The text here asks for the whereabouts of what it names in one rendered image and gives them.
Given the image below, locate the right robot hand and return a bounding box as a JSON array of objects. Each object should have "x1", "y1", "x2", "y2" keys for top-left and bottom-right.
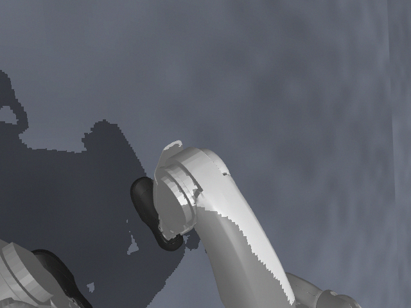
[{"x1": 285, "y1": 272, "x2": 323, "y2": 308}]

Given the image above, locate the left robot foot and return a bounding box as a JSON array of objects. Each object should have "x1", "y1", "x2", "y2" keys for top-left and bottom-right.
[{"x1": 31, "y1": 249, "x2": 92, "y2": 308}]

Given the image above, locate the right robot arm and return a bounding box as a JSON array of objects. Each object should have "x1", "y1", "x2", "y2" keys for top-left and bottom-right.
[{"x1": 316, "y1": 289, "x2": 362, "y2": 308}]

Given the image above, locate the right robot foot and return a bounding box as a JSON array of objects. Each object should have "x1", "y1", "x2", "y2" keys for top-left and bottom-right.
[{"x1": 130, "y1": 177, "x2": 183, "y2": 252}]

